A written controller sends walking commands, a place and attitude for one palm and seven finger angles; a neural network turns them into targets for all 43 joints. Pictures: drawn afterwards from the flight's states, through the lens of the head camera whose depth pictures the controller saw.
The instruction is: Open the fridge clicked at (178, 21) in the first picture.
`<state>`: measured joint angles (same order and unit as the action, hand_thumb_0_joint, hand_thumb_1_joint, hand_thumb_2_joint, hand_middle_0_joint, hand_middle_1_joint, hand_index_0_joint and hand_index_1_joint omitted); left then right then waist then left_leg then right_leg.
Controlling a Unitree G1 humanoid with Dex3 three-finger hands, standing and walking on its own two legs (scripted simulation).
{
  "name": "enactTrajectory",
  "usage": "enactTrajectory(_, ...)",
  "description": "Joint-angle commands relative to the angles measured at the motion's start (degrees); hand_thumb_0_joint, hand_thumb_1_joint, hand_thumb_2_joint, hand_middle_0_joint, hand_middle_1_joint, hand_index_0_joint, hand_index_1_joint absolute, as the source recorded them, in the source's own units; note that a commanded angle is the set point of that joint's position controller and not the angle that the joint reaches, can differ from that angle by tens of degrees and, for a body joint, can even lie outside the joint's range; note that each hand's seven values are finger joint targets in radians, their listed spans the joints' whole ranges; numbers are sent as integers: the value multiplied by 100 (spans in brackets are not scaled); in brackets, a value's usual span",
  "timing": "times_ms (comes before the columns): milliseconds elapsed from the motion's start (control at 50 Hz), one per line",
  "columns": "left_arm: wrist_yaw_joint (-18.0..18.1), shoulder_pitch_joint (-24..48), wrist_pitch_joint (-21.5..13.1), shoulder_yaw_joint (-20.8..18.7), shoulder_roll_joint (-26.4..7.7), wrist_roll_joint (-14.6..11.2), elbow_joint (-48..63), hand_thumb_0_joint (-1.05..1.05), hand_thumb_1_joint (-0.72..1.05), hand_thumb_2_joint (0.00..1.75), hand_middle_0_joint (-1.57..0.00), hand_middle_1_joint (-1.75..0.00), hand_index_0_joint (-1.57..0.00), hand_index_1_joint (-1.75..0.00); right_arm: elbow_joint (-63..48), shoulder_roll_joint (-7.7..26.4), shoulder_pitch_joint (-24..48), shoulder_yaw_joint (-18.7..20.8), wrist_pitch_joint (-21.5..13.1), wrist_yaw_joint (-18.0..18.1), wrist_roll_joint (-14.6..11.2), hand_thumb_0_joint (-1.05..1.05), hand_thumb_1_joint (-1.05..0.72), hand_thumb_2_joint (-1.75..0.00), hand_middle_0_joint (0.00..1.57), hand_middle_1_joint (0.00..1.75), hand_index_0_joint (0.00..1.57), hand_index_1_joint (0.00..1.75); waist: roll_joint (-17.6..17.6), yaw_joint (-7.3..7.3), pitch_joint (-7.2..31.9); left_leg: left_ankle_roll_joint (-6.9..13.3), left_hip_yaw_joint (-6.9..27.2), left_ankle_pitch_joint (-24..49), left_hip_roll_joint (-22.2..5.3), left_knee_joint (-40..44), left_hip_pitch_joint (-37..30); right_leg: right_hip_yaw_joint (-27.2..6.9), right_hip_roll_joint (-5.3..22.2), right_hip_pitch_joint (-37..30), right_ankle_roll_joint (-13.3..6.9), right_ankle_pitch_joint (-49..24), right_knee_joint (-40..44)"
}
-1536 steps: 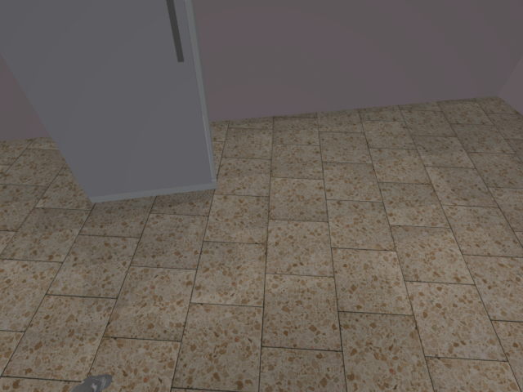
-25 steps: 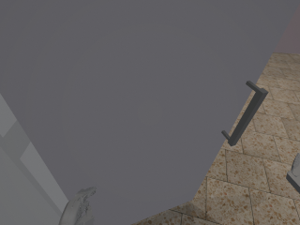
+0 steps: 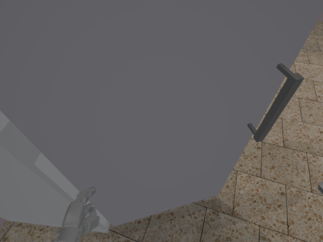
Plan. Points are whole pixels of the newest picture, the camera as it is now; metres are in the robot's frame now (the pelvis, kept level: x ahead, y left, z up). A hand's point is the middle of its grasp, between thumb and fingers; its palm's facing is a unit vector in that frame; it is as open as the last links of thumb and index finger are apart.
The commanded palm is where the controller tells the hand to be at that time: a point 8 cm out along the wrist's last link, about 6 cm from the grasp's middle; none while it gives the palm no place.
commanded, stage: step back with the hand held close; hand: right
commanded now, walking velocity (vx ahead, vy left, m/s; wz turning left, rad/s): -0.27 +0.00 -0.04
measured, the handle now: (268, 107) +0.43 -0.26 +0.10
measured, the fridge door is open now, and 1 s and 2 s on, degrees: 68 68 68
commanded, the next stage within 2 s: stop stepping back and stand still in 1.26 s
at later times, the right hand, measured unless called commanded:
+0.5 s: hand out of the picture +0.14 -0.28 +0.16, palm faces +0.48 +0.78 -0.41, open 7.4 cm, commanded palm +0.07 -0.32 +0.18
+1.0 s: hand out of the picture +0.11 -0.28 +0.16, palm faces +0.46 +0.79 -0.40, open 7.4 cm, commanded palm +0.03 -0.32 +0.18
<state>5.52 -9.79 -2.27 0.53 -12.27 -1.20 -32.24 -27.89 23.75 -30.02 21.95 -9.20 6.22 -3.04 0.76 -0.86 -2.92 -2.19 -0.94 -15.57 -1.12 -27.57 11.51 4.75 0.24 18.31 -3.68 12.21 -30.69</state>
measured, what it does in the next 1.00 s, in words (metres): walks backwards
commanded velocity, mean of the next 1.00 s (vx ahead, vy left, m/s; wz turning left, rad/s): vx -0.34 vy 0.00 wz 0.01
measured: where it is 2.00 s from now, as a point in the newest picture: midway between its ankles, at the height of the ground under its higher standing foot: outside the picture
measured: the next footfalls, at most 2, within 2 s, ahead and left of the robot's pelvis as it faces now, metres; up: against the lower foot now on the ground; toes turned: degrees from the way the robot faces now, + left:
left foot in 1.18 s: -0.12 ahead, +0.15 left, +0.00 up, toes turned +3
right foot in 1.38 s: -0.08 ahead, -0.12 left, +0.00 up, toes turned -1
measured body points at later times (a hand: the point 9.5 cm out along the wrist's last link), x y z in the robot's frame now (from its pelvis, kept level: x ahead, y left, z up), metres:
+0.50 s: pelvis -0.05 -0.01 -0.01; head -0.04 -0.04 +0.44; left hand +0.12 +0.21 -0.09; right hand +0.11 -0.32 +0.18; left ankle -0.01 +0.15 -0.73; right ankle +0.04 -0.08 -0.73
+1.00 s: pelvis -0.10 -0.01 -0.02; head -0.07 -0.06 +0.43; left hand +0.07 +0.22 -0.08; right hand +0.08 -0.32 +0.19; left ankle -0.05 +0.15 -0.72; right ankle -0.03 -0.11 -0.74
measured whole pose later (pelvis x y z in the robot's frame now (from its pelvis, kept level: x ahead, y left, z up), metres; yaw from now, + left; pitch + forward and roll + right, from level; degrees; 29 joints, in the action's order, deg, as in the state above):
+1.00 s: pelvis -0.10 -0.01 -0.02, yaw -3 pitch -1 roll +2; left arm 4.1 -10.9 -6.4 0.3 -9.9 -0.1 -35.4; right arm -32.9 26.5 -26.3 27.3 -15.8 8.7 -2.1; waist 5.4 0.5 -5.5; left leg -1.5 0.7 -22.7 -2.1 -47.1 24.6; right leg 1.9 0.4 24.3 -2.5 12.8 -39.7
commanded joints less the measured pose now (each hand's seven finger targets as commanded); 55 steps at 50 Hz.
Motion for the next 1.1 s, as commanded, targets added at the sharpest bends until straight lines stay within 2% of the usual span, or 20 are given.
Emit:
enactTrajectory(0,78,383,-369,-244,-652,26,956,0,90,90,-20,-30,-20,-30,-1525,1135,-119,1079,-516,232,-37,0,-90,-90,20,30,20,30,-1063,-143,1132,162,8,323,-223,-404,-318,-1298,1198,-197,-199,-1061,965)
enactTrajectory(60,79,265,-511,-262,-739,37,919,0,90,90,-20,-30,-20,-30,-1528,1058,-24,1040,-560,249,-16,0,-90,-90,20,30,20,30,-1240,-106,952,176,-18,-109,-175,-550,-365,-1505,1321,236,-263,-130,1165)
enactTrajectory(240,63,102,-708,-274,-764,9,814,0,90,90,-20,-30,-20,-30,-1267,925,370,946,-600,279,77,0,-90,-90,20,30,20,30,-735,-15,609,260,-7,-339,-168,-522,-586,-1511,1220,1310,-170,2459,1345)
enactTrajectory(320,47,122,-704,-267,-731,20,816,0,90,90,-20,-30,-20,-30,-1286,954,475,921,-627,299,101,0,-90,-90,20,30,20,30,-587,13,460,388,191,-788,-271,-316,-179,-1447,1015,1359,-91,2775,1134)
enactTrajectory(440,34,127,-711,-241,-632,67,684,0,90,90,-20,-30,-20,-30,-1452,1013,475,929,-708,372,77,0,-90,-90,20,30,20,30,-152,77,488,600,743,-901,-651,326,791,-1263,712,604,27,2093,382)
enactTrajectory(500,53,193,-757,-235,-684,50,709,0,90,90,-20,-30,-20,-30,-1551,1040,503,991,-776,405,96,0,-90,-90,20,30,20,30,-737,53,665,394,380,-112,-368,-364,369,-1552,1032,731,-75,1748,881)
enactTrajectory(560,58,175,-801,-317,-793,42,824,0,90,90,-20,-30,-20,-30,-1454,1101,488,1193,-892,336,178,0,-90,-90,20,30,20,30,-1486,-2,603,187,39,-388,25,-1329,-690,-1983,1613,1903,-312,2807,1711)
enactTrajectory(640,-43,31,-839,-316,-735,43,804,0,90,90,-20,-30,-20,-30,-1522,1103,355,1164,-968,249,124,0,-90,-90,20,30,20,30,-1025,-34,626,295,-13,-343,-33,-577,-481,-1655,1389,1465,-194,2321,1121)
enactTrajectory(700,-42,30,-823,-358,-743,26,807,0,90,90,-20,-30,-20,-30,-1571,1095,386,1125,-979,239,114,0,-90,-90,20,30,20,30,-554,17,651,488,325,-691,-328,-216,-71,-1274,1036,1347,-16,2650,530)
enactTrajectory(740,-43,29,-771,-364,-653,37,751,0,90,90,-20,-30,-20,-30,-1525,1105,428,1058,-969,278,70,0,-90,-90,20,30,20,30,103,74,350,890,1206,-1649,-934,548,1189,-958,534,887,208,2434,-574)
enactTrajectory(780,-89,-117,-721,-280,-496,76,509,0,90,90,-20,-30,-20,-30,-1573,1179,438,977,-970,385,45,0,-90,-90,20,30,20,30,742,143,749,1228,1668,-202,-1811,860,1574,-578,185,34,366,1311,-2072)
enactTrajectory(820,-134,89,-665,-259,-434,73,459,0,90,90,-20,-30,-20,-30,-1544,1250,613,1049,-931,442,32,0,-90,-90,20,30,20,30,1208,148,711,1333,1517,1280,-2081,715,1464,-669,149,115,388,1372,-2644)
enactTrajectory(860,-76,343,-650,-168,-393,108,448,0,90,90,-20,-30,-20,-30,-1523,1187,739,960,-919,441,104,0,-90,-90,20,30,20,30,540,224,120,1028,1083,1948,-1812,185,1211,-770,252,382,307,1152,-1095)
enactTrajectory(880,-74,147,-644,-219,-466,101,440,0,90,90,-20,-30,-20,-30,-1502,1404,522,1313,-906,482,123,0,-90,-90,20,30,20,30,249,198,378,756,787,2227,-1415,-465,758,-787,367,185,251,394,152)
enactTrajectory(900,-48,172,-652,-268,-606,76,551,0,90,90,-20,-30,-20,-30,-1622,1257,353,1225,-922,455,95,0,-90,-90,20,30,20,30,-599,157,612,401,393,1698,-743,-1209,674,-1351,923,128,-17,-575,1020)
enactTrajectory(920,-45,283,-717,-361,-689,72,710,0,90,90,-20,-30,-20,-30,-1940,1326,557,1276,-996,425,96,0,-90,-90,20,30,20,30,-1646,83,765,167,129,275,-131,-2080,786,-1999,1675,130,-342,-1816,1028)
enactTrajectory(940,-91,186,-807,-361,-596,103,644,0,90,90,-20,-30,-20,-30,-1797,1369,342,1400,-1102,331,18,0,-90,-90,20,30,20,30,-1916,123,1047,160,248,-1462,82,-2982,585,-2158,2051,420,-451,-851,1436)
enactTrajectory(960,-79,175,-875,-401,-644,207,618,0,90,90,-20,-30,-20,-30,-1869,1343,184,1435,-1101,325,30,0,-90,-90,20,30,20,30,-2127,104,867,147,388,-1567,190,-3341,698,-2444,2086,750,-613,-318,1465)
enactTrajectory(1000,-196,-45,-932,-472,-698,149,514,0,90,90,-20,-30,-20,-30,-2189,1099,302,1260,-1098,290,-37,0,-90,-90,20,30,20,30,-1408,116,993,167,250,-1475,248,-2674,1039,-1956,1794,-194,-585,-1690,951)
enactTrajectory(1080,-293,-47,-1020,-389,-672,93,542,0,90,90,-20,-30,-20,-30,-2094,997,-51,1142,-1085,221,-75,0,-90,-90,20,30,20,30,-1450,50,1304,183,39,-483,93,-427,311,-1712,1510,-624,-251,-1046,493)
